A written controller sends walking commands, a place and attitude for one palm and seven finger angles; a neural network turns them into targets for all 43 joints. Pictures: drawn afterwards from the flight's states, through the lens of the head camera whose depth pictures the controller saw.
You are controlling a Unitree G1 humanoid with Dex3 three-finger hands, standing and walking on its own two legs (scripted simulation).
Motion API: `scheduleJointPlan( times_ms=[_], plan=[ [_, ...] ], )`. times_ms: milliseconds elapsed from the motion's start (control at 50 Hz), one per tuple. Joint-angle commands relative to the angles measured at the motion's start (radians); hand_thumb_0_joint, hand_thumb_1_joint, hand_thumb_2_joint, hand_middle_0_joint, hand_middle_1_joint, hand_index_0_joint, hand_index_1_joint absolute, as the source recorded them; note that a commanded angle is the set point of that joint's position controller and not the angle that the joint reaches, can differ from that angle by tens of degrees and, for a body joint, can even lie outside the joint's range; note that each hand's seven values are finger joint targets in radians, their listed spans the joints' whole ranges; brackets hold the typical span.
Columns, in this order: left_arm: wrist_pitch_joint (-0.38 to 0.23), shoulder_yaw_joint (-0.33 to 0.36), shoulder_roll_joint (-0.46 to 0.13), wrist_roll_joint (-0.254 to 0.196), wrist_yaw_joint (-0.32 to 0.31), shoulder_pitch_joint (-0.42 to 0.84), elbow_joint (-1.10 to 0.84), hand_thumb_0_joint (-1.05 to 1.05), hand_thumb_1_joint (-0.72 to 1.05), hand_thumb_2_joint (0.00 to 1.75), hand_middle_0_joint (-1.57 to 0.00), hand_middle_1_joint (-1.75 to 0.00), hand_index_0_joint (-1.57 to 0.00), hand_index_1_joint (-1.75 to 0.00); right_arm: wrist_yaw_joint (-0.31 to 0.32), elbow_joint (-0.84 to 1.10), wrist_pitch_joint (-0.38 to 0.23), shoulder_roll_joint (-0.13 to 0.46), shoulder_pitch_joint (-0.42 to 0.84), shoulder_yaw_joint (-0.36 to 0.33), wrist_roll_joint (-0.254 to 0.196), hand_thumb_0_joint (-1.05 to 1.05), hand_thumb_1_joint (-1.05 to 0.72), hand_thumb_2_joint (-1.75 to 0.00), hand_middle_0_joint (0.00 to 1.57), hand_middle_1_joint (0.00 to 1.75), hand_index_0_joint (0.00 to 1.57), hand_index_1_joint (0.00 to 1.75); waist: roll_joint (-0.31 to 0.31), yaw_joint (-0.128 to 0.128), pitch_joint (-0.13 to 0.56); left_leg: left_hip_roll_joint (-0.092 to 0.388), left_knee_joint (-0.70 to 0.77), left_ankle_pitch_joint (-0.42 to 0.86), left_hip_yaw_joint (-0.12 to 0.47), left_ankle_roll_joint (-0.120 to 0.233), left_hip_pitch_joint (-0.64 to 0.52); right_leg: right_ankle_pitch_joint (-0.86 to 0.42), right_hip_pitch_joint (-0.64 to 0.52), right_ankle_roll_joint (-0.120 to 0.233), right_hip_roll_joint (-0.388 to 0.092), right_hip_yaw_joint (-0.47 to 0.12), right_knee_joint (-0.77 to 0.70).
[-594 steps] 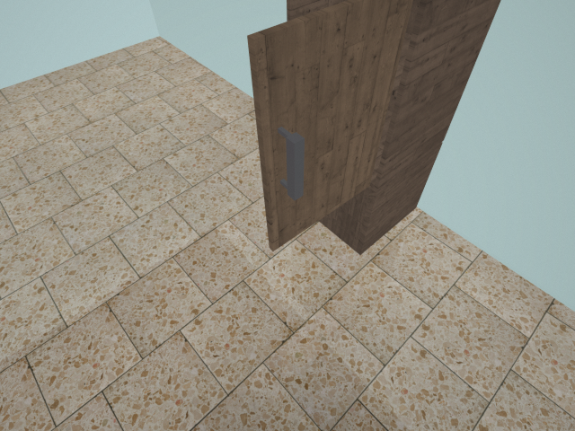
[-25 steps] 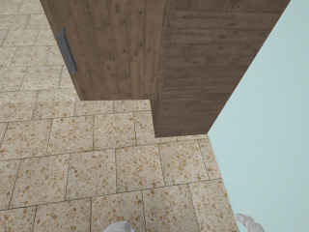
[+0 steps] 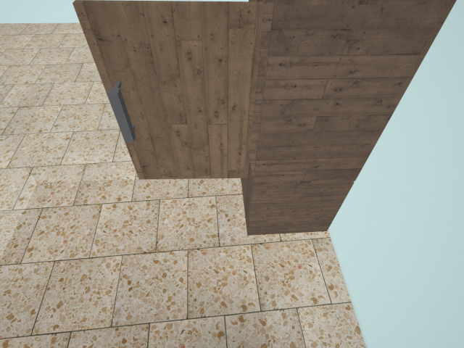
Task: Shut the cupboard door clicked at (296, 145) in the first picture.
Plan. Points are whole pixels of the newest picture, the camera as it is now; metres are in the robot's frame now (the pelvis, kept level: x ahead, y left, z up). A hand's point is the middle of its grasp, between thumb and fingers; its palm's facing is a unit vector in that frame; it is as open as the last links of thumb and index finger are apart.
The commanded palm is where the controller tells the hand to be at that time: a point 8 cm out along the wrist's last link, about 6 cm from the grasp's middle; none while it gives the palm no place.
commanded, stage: take the last steps up to it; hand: left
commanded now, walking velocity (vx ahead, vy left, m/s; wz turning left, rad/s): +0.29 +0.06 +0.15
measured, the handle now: (124, 112) +0.69 +0.33 -0.01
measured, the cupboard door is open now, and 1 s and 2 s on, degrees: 88 88 88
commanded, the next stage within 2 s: come to a stop and stand still in 0.50 s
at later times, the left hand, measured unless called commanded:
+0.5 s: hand out of the picture +0.04 +0.22 -0.19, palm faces +0.16 -0.97 -0.16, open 7.4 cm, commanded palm none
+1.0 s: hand (129, 282) +0.28 +0.24 -0.17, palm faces +0.08 -0.98 -0.20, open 7.3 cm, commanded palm none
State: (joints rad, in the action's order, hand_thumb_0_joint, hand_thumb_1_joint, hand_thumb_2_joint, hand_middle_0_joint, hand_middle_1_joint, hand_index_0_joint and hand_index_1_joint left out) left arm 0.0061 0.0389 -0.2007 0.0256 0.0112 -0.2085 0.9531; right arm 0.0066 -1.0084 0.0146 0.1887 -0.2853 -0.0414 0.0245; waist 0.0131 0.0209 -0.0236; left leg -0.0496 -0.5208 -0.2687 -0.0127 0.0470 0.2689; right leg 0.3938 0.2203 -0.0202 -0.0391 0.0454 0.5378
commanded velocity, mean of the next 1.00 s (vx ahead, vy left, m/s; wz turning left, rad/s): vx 0.03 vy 0.03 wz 0.01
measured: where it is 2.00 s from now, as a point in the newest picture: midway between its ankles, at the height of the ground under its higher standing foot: outside the picture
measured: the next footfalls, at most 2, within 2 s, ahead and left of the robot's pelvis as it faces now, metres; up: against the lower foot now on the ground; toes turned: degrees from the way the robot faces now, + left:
left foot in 0.40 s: +0.25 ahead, +0.17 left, +0.00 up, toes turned +9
right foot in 0.76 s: +0.29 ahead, -0.04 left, +0.00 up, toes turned -1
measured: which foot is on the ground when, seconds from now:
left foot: down 0.00-0.00, up 0.02-0.38, down 0.40-1.00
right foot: down 0.00-0.42, up 0.44-0.74, down 0.76-1.00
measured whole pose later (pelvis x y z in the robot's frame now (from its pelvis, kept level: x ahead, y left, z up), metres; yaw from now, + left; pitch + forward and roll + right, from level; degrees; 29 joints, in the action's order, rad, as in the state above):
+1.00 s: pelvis +0.21 +0.06 +0.00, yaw +5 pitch +0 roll +0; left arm 0.00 0.02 -0.17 0.01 -0.03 -0.16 1.02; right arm 0.03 -1.10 0.04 0.15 -0.27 -0.03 0.01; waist 0.02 0.03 -0.07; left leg 0.02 -0.54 -0.32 -0.13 0.00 0.22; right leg 0.25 0.29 0.02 -0.04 0.10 0.55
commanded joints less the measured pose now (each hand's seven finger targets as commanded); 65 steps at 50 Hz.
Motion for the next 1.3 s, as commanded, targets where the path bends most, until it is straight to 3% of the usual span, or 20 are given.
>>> scheduleJointPlan(
  times_ms=[0, 60, 140, 280, 340, 360, 380, 420, 480, 620, 700, 760, 860, 960, 980, 1020, 1040, 1080, 1200, 1280],
  plan=[
    [-0.036, 0.052, -0.209, 0.002, -0.03, -0.238, 0.01, 0.0, 0.9, 0.9, -0.2, -0.3, -0.2, -0.3, -0.013, 0.117, -0.028, 0.131, 0.145, -0.033, 0.003, 0.0, -0.9, -0.9, 0.2, 0.3, 0.2, 0.3, 0.206, -0.129, -0.098, 0.049, -0.411, -0.277, 0.029, -0.032, 0.476, 0.309, -0.218, 0.199, -0.448, -0.51, -0.447],
    [-0.064, 0.025, -0.101, -0.006, -0.028, -0.128, 0.007, 0.0, 0.9, 0.9, -0.2, -0.3, -0.2, -0.3, -0.027, 0.058, -0.021, 0.107, 0.091, -0.04, 0.007, 0.0, -0.9, -0.9, 0.2, 0.3, 0.2, 0.3, 0.168, -0.043, -0.148, 0.1, -0.53, -0.049, 0.055, -0.049, 0.435, 0.04, -0.134, 0.148, -0.299, -0.271, -0.42],
    [-0.095, 0.014, -0.072, -0.01, -0.03, -0.177, 0.056, 0.0, 0.9, 0.9, -0.2, -0.3, -0.2, -0.3, -0.035, 0.034, -0.018, 0.055, 0.072, -0.03, -0.001, 0.0, -0.9, -0.9, 0.2, 0.3, 0.2, 0.3, 0.114, -0.028, -0.097, 0.116, -0.453, 0.038, 0.0, -0.079, 0.399, -0.438, -0.208, 0.132, -0.262, -0.061, -0.367],
    [-0.084, 0.017, -0.112, 0.001, -0.032, -0.252, 0.137, 0.0, 0.9, 0.9, -0.2, -0.3, -0.2, -0.3, -0.044, 0.052, -0.039, 0.021, 0.167, -0.01, -0.007, 0.0, -0.9, -0.9, 0.2, 0.3, 0.2, 0.3, 0.172, -0.063, -0.058, 0.068, -0.144, 0.015, -0.105, -0.048, 0.246, -0.67, -0.255, 0.134, -0.258, 0.01, -0.254],
    [-0.074, 0.014, -0.112, -0.006, -0.03, -0.218, 0.142, 0.0, 0.9, 0.9, -0.2, -0.3, -0.2, -0.3, -0.026, -0.014, -0.053, 0.059, -0.026, -0.017, 0.003, 0.0, -0.9, -0.9, 0.2, 0.3, 0.2, 0.3, 0.145, 0.039, -0.006, 0.009, 0.023, 0.104, -0.149, -0.02, -0.118, -0.747, -0.09, 0.089, -0.202, 0.074, -0.003],
    [-0.071, 0.008, -0.084, -0.011, -0.026, -0.233, 0.133, 0.0, 0.9, 0.9, -0.2, -0.3, -0.2, -0.3, -0.015, -0.047, -0.059, 0.132, -0.153, -0.034, 0.009, 0.0, -0.9, -0.9, 0.2, 0.3, 0.2, 0.3, 0.023, 0.086, 0.092, 0.125, 0.013, 0.18, -0.031, 0.017, -0.343, -0.53, 0.058, 0.059, -0.149, 0.093, 0.202],
    [-0.069, -0.003, -0.023, -0.023, -0.021, -0.251, 0.108, 0.0, 0.9, 0.9, -0.2, -0.3, -0.2, -0.3, 0.001, -0.06, -0.064, 0.232, -0.25, -0.06, 0.016, 0.0, -0.9, -0.9, 0.2, 0.3, 0.2, 0.3, -0.223, 0.105, 0.192, 0.394, 0.088, 0.274, 0.328, 0.135, -0.504, 0.078, 0.276, 0.017, -0.014, 0.14, 0.485],
    [-0.057, -0.001, -0.021, -0.014, -0.03, -0.156, 0.057, 0.0, 0.9, 0.9, -0.2, -0.3, -0.2, -0.3, 0.013, -0.042, -0.051, 0.236, -0.187, -0.052, 0.003, 0.0, -0.9, -0.9, 0.2, 0.3, 0.2, 0.3, -0.147, 0.074, 0.098, 0.471, 0.246, 0.078, 0.368, 0.203, -0.277, 0.19, 0.334, 0.053, -0.049, -0.001, 0.749],
    [-0.03, 0.005, -0.005, 0.002, -0.017, -0.156, 0.089, 0.0, 0.9, 0.9, -0.2, -0.3, -0.2, -0.3, 0.018, 0.002, -0.063, 0.113, -0.002, -0.016, 0.002, 0.0, -0.9, -0.9, 0.2, 0.3, 0.2, 0.3, -0.148, -0.008, -0.073, 0.378, 0.337, -0.079, 0.203, 0.129, 0.049, 0.026, 0.287, 0.04, -0.104, -0.029, 0.687],
    [-0.014, -0.001, 0.044, -0.001, -0.016, -0.156, 0.069, 0.0, 0.9, 0.9, -0.2, -0.3, -0.2, -0.3, 0.02, 0.014, -0.068, 0.093, 0.051, -0.008, 0.006, 0.0, -0.9, -0.9, 0.2, 0.3, 0.2, 0.3, -0.022, -0.053, -0.024, 0.332, 0.31, 0.109, 0.053, 0.136, 0.092, -0.076, 0.097, 0.019, -0.067, 0.007, 0.261],
    [-0.017, 0.002, -0.006, -0.002, -0.032, -0.19, 0.082, 0.0, 0.9, 0.9, -0.2, -0.3, -0.2, -0.3, 0.026, -0.001, -0.047, 0.068, 0.072, 0.005, -0.006, 0.0, -0.9, -0.9, 0.2, 0.3, 0.2, 0.3, 0.001, -0.078, -0.006, 0.257, 0.149, 0.155, 0.001, 0.055, 0.099, -0.262, -0.075, 0.01, -0.04, -0.016, -0.037],
    [-0.027, 0.003, -0.126, -0.007, -0.033, -0.089, 0.052, 0.0, 0.9, 0.9, -0.2, -0.3, -0.2, -0.3, 0.013, -0.027, -0.021, 0.029, -0.022, 0.006, -0.02, 0.0, -0.9, -0.9, 0.2, 0.3, 0.2, 0.3, 0.115, 0.001, -0.001, 0.089, 0.06, -0.052, -0.064, -0.052, -0.022, -0.467, 0.065, 0.129, -0.236, -0.211, -0.171],
    [-0.021, 0.013, -0.129, -0.018, -0.05, -0.057, 0.046, 0.0, 0.9, 0.9, -0.2, -0.3, -0.2, -0.3, 0.021, -0.06, 0.001, 0.051, -0.058, -0.007, -0.022, 0.0, -0.9, -0.9, 0.2, 0.3, 0.2, 0.3, 0.137, -0.009, 0.106, 0.103, -0.005, 0.078, -0.067, -0.063, -0.072, -0.815, -0.067, 0.137, -0.221, -0.162, -0.092],
    [-0.004, 0.03, -0.144, -0.014, -0.059, -0.032, 0.039, 0.0, 0.9, 0.9, -0.2, -0.3, -0.2, -0.3, 0.024, -0.047, 0.018, 0.039, -0.043, -0.012, -0.02, 0.0, -0.9, -0.9, 0.2, 0.3, 0.2, 0.3, 0.095, -0.028, 0.075, 0.093, -0.018, -0.032, -0.056, -0.075, -0.011, -0.816, -0.09, 0.193, -0.267, -0.187, -0.09],
    [0.0, 0.032, -0.142, -0.014, -0.058, -0.018, 0.035, 0.0, 0.9, 0.9, -0.2, -0.3, -0.2, -0.3, 0.024, -0.049, 0.017, 0.038, -0.051, -0.013, -0.019, 0.0, -0.9, -0.9, 0.2, 0.3, 0.2, 0.3, 0.099, -0.023, 0.079, 0.102, 0.023, 0.046, -0.053, -0.071, -0.044, -0.748, -0.065, 0.175, -0.245, -0.163, -0.079],
    [0.01, 0.028, -0.104, -0.018, -0.053, -0.003, 0.017, 0.0, 0.9, 0.9, -0.2, -0.3, -0.2, -0.3, 0.026, -0.044, 0.012, 0.071, -0.056, -0.019, -0.009, 0.0, -0.9, -0.9, 0.2, 0.3, 0.2, 0.3, -0.065, -0.023, 0.07, 0.21, 0.103, 0.326, 0.035, -0.028, -0.12, -0.496, 0.038, 0.093, -0.132, -0.061, -0.009],
    [0.017, 0.021, -0.076, -0.019, -0.051, 0.009, 0.008, 0.0, 0.9, 0.9, -0.2, -0.3, -0.2, -0.3, 0.029, -0.031, 0.009, 0.096, -0.043, -0.022, -0.005, 0.0, -0.9, -0.9, 0.2, 0.3, 0.2, 0.3, -0.155, -0.025, 0.043, 0.29, 0.169, 0.438, 0.11, 0.027, -0.076, -0.304, 0.047, 0.047, -0.057, 0.006, 0.066],
    [0.035, 0.021, -0.055, -0.016, -0.053, 0.018, 0.012, 0.0, 0.9, 0.9, -0.2, -0.3, -0.2, -0.3, 0.041, -0.025, -0.001, 0.103, -0.024, -0.02, 0.0, 0.0, -0.9, -0.9, 0.2, 0.3, 0.2, 0.3, -0.187, -0.02, -0.003, 0.36, 0.237, 0.497, 0.152, 0.127, -0.026, 0.112, 0.097, 0.03, 0.006, -0.026, 0.305],
    [0.026, 0.01, -0.026, -0.015, -0.043, -0.005, 0.027, 0.0, 0.9, 0.9, -0.2, -0.3, -0.2, -0.3, 0.044, -0.025, -0.018, 0.107, 0.01, -0.014, 0.0, 0.0, -0.9, -0.9, 0.2, 0.3, 0.2, 0.3, -0.122, -0.033, 0.042, 0.308, 0.16, 0.568, 0.077, 0.12, -0.164, 0.048, 0.087, 0.025, -0.004, -0.022, 0.153],
    [-0.002, 0.007, -0.069, -0.013, -0.053, -0.066, 0.064, 0.0, 0.9, 0.9, -0.2, -0.3, -0.2, -0.3, 0.036, -0.04, -0.023, 0.087, -0.005, -0.017, -0.022, 0.0, -0.9, -0.9, 0.2, 0.3, 0.2, 0.3, 0.003, -0.022, 0.071, 0.2, 0.078, 0.355, 0.024, 0.006, -0.13, -0.38, -0.071, 0.049, -0.061, -0.121, -0.156]
  ],
)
